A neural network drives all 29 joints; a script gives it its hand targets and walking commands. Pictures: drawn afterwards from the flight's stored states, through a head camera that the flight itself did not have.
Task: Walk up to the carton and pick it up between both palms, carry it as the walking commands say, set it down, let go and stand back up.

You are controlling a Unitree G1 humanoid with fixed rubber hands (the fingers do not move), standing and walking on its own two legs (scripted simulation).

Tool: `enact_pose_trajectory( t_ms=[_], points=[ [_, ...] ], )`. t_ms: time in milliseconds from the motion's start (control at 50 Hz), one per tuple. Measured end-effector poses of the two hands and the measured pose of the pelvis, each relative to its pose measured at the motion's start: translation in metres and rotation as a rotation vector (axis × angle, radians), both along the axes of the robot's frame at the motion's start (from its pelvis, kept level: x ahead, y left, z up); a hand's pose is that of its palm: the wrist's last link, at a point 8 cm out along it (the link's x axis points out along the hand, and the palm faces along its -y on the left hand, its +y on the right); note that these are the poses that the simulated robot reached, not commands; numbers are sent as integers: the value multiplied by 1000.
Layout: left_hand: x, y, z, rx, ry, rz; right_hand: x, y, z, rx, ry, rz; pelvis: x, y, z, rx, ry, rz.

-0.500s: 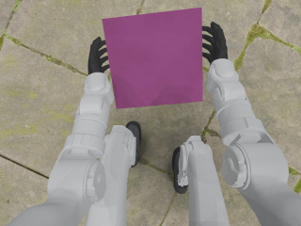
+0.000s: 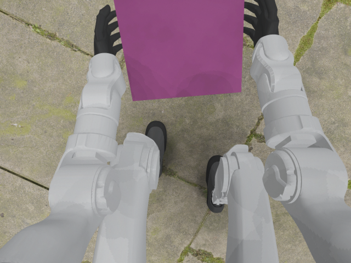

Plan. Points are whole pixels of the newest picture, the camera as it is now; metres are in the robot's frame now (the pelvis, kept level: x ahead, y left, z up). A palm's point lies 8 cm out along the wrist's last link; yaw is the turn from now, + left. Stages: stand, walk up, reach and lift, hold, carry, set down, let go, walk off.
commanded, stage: set down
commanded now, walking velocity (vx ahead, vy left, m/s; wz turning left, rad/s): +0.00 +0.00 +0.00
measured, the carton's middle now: (182, 38) +0.52 +0.06 -0.27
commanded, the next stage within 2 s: none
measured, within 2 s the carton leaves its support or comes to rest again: neither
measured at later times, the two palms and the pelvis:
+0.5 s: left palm (104, 39) +0.50 +0.23 -0.24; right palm (247, 35) +0.54 -0.07 -0.24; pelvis +0.00 -0.01 -0.04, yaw +1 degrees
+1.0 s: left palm (105, 35) +0.51 +0.23 -0.24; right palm (248, 33) +0.55 -0.08 -0.25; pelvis -0.01 -0.01 -0.05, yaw +1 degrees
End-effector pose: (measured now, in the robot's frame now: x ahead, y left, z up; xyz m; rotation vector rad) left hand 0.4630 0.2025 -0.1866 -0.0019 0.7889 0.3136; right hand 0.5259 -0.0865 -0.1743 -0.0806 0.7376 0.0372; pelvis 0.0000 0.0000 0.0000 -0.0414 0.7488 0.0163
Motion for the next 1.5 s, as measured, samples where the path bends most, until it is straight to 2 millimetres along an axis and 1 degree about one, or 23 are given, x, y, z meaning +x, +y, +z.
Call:
enact_pose_trajectory(
  t_ms=[80, 120, 160, 240, 320, 380, 460, 540, 620, 720, 860, 1080, 1500],
  points=[
    [2, 10, -8, 34, -14, 10, 11, 12, -8, 28, -26, 15, -2, -4, -11, 9, -13, 0],
    [7, 12, -12, 42, -22, 6, 16, 14, -11, 33, -39, 14, -4, -5, -17, 11, -18, 0],
    [13, 10, -18, 41, -24, -8, 18, 12, -15, 28, -43, 7, -5, -5, -21, 11, -22, 0],
    [28, 7, -26, 25, -9, -39, 14, 3, -28, 12, -18, -4, -5, -4, -27, 10, -26, 0],
    [34, 5, -33, 13, 5, -56, 12, -3, -42, 7, 6, 1, -4, -4, -31, 10, -24, -1],
    [35, 9, -41, 13, 21, -61, 11, -1, -53, 16, 26, 13, -4, -5, -34, 13, -17, -2],
    [32, 19, -48, 25, 39, -58, 11, 8, -66, 39, 37, 34, -3, -7, -38, 17, -7, -2],
    [32, 25, -50, 23, 30, -56, 18, 15, -65, 50, 15, 40, -3, -7, -44, 18, -11, -3],
    [33, 28, -48, 23, 12, -53, 20, 18, -61, 51, -2, 43, -5, -6, -48, 16, -25, -3],
    [35, 28, -51, 8, 17, -67, 18, 16, -62, 46, 3, 43, -7, -4, -51, 12, -33, -4],
    [41, 22, -53, -4, 20, -82, 16, 8, -69, 40, 17, 42, -6, -5, -52, 14, -32, -4],
    [44, 23, -56, -7, 6, -78, 21, 7, -73, 60, 10, 52, -6, -8, -55, 21, -25, -6],
    [52, 26, -65, -39, -17, -84, 28, 7, -81, 79, -5, 51, -5, -7, -60, 18, -10, -9]
  ],
)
